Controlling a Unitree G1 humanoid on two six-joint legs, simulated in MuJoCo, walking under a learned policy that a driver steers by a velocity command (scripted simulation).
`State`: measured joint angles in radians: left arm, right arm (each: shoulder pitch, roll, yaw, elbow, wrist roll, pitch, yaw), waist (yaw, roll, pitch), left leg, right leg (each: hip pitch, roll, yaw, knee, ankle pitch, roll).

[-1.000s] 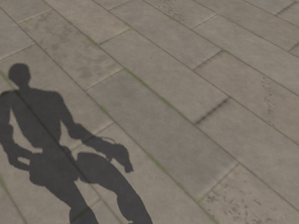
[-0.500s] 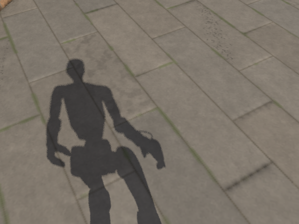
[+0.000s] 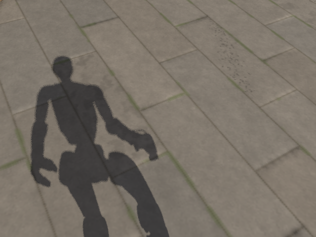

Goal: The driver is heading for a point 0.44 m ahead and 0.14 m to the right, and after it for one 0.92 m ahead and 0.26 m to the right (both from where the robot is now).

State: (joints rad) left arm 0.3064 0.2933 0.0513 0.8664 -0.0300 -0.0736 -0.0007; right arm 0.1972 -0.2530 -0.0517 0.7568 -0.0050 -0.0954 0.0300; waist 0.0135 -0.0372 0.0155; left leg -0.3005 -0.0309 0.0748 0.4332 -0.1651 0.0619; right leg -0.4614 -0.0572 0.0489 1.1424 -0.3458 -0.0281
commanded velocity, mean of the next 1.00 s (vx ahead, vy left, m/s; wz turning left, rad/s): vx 0.31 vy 0.00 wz -0.43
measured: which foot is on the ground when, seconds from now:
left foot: down 0.00-0.40, up 0.42-0.84, down 0.86-1.00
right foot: up 0.00-0.40, down 0.42-0.88, up 0.90-1.00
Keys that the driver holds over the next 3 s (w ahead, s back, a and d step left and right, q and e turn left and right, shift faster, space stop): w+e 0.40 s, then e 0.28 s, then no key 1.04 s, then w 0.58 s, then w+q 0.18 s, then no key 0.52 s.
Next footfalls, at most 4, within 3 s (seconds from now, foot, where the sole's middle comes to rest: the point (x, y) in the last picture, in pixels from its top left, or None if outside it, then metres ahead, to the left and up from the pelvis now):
0.42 right None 0.36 -0.16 -0.78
0.86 left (168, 217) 0.57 -0.03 -0.78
1.16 right None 0.37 -0.23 -0.78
2.44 right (253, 175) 0.78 -0.44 -0.78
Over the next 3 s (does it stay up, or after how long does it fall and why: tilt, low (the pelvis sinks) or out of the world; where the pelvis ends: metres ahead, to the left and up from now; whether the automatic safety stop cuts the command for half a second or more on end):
stays up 0.84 -0.33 0.00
